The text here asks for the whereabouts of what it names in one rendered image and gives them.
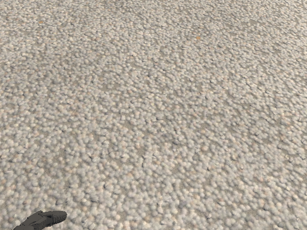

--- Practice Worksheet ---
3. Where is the robot left hand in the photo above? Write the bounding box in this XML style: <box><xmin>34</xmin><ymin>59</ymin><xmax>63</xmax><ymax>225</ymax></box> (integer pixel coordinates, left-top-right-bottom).
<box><xmin>13</xmin><ymin>210</ymin><xmax>67</xmax><ymax>230</ymax></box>

